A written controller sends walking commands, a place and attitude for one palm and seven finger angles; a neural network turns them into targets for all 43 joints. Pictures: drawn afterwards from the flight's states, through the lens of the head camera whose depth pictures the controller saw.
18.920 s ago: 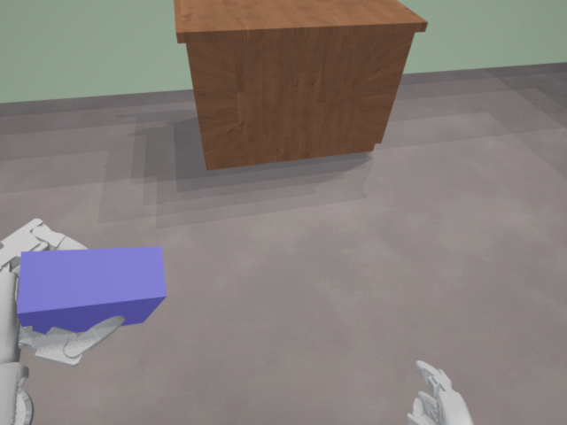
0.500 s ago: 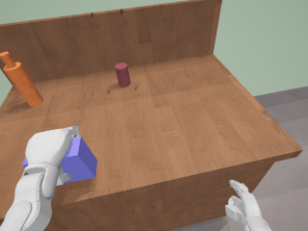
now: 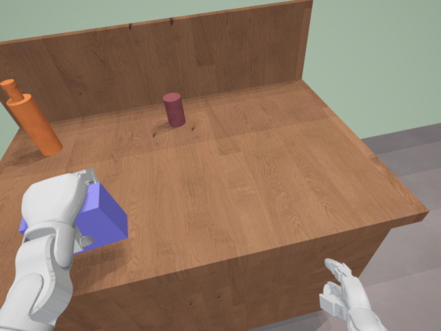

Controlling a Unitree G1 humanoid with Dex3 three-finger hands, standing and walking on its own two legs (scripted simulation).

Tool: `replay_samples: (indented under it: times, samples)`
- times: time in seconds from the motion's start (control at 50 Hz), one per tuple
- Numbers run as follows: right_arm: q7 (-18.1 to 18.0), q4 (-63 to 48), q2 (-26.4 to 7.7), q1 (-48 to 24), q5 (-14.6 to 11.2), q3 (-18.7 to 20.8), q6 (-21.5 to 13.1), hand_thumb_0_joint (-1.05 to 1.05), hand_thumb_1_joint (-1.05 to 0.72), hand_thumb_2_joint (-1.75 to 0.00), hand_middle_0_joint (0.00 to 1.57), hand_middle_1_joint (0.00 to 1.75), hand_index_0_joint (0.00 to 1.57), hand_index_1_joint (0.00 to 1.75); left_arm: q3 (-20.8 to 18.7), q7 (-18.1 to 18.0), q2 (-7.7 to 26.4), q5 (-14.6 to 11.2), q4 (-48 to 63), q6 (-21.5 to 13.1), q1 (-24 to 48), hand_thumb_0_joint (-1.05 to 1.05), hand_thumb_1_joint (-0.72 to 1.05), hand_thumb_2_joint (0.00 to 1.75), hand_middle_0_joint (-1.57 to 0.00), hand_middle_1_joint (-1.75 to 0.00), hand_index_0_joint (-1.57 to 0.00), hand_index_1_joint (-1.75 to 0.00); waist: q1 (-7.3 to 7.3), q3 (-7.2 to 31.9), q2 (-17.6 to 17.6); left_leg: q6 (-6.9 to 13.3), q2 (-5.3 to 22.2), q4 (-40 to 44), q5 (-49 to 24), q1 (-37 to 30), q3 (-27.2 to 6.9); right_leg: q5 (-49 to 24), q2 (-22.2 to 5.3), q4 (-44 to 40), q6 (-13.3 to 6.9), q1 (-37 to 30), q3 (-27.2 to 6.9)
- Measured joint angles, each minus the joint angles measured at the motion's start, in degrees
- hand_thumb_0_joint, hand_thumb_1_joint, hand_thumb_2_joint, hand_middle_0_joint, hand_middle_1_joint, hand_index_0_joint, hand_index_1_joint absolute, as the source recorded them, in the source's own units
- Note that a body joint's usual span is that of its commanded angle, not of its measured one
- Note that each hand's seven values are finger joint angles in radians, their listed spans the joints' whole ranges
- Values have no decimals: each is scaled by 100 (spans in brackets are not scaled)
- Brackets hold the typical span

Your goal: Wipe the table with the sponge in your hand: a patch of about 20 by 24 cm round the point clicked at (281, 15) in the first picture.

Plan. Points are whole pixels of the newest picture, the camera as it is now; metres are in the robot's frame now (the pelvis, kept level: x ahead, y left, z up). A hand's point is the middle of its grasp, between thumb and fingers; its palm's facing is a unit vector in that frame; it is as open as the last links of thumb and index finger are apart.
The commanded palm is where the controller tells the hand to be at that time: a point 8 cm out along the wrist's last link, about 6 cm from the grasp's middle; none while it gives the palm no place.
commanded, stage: move the sponge above the wiping area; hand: left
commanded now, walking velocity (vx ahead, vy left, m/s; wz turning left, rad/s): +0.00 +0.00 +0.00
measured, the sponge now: (85, 226) +0.24 +0.30 +0.08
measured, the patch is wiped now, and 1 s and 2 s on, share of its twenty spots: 0.00 0.00 0.00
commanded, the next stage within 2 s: lower the sponge onto the table in 0.60 s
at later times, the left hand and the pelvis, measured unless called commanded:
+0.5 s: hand (78, 210) +0.25 +0.30 +0.12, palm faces +0.12 -0.08 -0.99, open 9.7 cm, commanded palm +0.21 +0.27 +0.17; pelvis +0.00 +0.00 +0.00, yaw +0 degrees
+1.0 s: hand (92, 223) +0.24 +0.27 +0.10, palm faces +0.04 -0.13 -0.99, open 9.7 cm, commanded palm +0.21 +0.26 +0.17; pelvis +0.00 +0.00 +0.00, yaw +0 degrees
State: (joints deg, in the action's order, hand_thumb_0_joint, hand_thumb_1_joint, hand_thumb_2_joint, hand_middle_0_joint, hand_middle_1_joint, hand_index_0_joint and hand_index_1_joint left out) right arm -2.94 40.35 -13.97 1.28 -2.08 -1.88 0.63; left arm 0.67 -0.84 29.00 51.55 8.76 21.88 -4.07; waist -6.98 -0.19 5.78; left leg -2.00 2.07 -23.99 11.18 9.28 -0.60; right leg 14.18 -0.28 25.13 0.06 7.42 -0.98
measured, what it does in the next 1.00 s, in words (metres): stands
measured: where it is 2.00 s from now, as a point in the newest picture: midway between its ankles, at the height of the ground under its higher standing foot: outside the picture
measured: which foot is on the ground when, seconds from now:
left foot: down 0.00-1.00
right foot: down 0.00-1.00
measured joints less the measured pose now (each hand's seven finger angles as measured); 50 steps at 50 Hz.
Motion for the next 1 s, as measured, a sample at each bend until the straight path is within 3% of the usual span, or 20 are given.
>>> replay_samples:
  times: [0.06,0.12,0.2,0.3,0.34,0.42,0.5,0.56,0.66,0.72,0.76,0.8,0.86,0.94,1.0]
  samples:
    - [-9,-36,-85,-52,-48,-22,32,1,-90,-90,20,30,20,30,13,232,-11,-42,-134,348,27,0,-46,103,-78,-136,-78,-136,32,-8,33,15,-33,-12,-26,64,-43,10,-30,39,11,54,42]
    - [-56,-118,-171,-66,-49,-25,13,1,-90,-90,20,30,20,30,208,542,-44,-42,-111,360,-68,0,-46,103,-78,-136,-78,-136,40,-50,59,36,-69,-50,-33,123,-88,29,-63,83,24,93,87]
    - [-162,-134,-174,22,26,14,-125,1,-90,-90,20,30,21,30,542,694,-105,44,30,-205,-158,0,-46,103,-78,-136,-78,-136,-13,-109,41,43,-80,-110,-9,144,-129,42,-71,95,26,78,125]
    - [-204,-49,11,58,105,46,-220,1,-90,-90,20,30,21,30,602,240,-84,220,117,-830,-30,0,-46,103,-78,-136,-78,-136,-73,-110,-15,12,-20,-81,14,49,-71,6,-13,19,-10,-4,64]
    - [-150,-13,78,40,84,44,-182,1,-90,-90,20,30,21,30,486,22,-58,214,82,-734,81,0,-46,103,-78,-136,-78,-136,-62,-73,-22,1,3,-38,8,10,-29,-14,7,-11,-16,-18,22]
    - [-20,41,99,-53,14,-10,-46,1,-90,-90,20,30,20,30,120,-172,-81,20,-43,-143,242,0,-46,103,-78,-136,-78,-136,14,10,10,-6,12,35,-18,-22,30,-26,13,-23,-5,1,-36]
    - [9,-46,-26,-113,-77,-63,64,1,-90,-90,20,30,20,30,26,114,-87,-105,-150,468,225,0,-46,103,-78,-136,-78,-136,90,24,49,11,-28,43,-44,48,3,-4,-25,25,15,77,-9]
    - [6,-174,-157,-67,-88,-58,40,1,-90,-90,20,30,21,31,263,427,-175,-77,-99,580,66,0,-46,103,-78,-136,-78,-136,93,-11,67,34,-69,-6,-41,133,-46,25,-63,79,28,139,40]
    - [-107,-213,-181,59,38,-5,-110,1,-90,-90,20,30,23,32,762,632,-213,137,131,-64,-175,0,-46,103,-78,-136,-78,-136,9,-91,8,41,-80,-114,16,166,-105,74,-71,131,22,123,96]
    - [-161,-128,-75,81,98,33,-159,1,-90,-90,20,30,23,31,771,377,-124,249,219,-524,-165,0,-46,103,-78,-136,-78,-136,-60,-105,-30,16,-30,-126,54,89,-89,62,-21,77,-9,32,77]
    - [-144,-86,0,87,103,53,-167,1,-90,-90,19,30,22,31,656,124,-69,277,225,-624,-88,0,-46,103,-78,-136,-78,-136,-75,-76,-36,-1,-2,-109,64,42,-71,46,6,37,-24,-15,59]
    - [-104,-38,48,58,66,63,-135,1,-90,-90,20,30,21,31,484,-72,-58,238,164,-502,34,0,-46,103,-78,-136,-78,-136,-68,-41,-23,-13,15,-67,55,-5,-46,29,21,2,-29,-45,33]
    - [-15,-3,46,-1,-1,41,-61,1,-90,-90,20,30,21,30,246,-153,-119,94,45,-49,211,0,-46,103,-78,-136,-78,-136,-6,28,12,-16,8,2,17,-21,-22,15,13,-8,-17,-28,11]
    - [64,-71,-46,-68,-60,-39,53,1,-90,-90,20,30,21,31,160,117,-211,-69,75,456,132,0,-46,103,-78,-136,-78,-136,89,56,62,0,-25,41,-28,24,-19,21,-20,36,-1,52,8]
    - [74,-167,-120,-62,-55,-60,75,1,-90,-90,20,30,22,31,358,395,-260,-59,205,523,-115,0,-46,103,-78,-136,-78,-136,107,22,82,14,-51,7,-30,76,-35,47,-44,101,9,109,22]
